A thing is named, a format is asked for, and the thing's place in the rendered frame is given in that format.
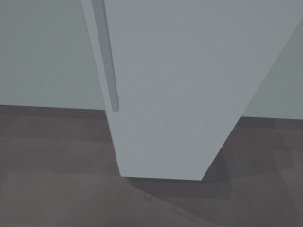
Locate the handle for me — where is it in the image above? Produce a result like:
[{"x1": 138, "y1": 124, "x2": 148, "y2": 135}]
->
[{"x1": 91, "y1": 0, "x2": 120, "y2": 112}]

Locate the fridge door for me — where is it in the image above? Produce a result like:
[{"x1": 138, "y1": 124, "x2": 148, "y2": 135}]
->
[{"x1": 81, "y1": 0, "x2": 303, "y2": 181}]

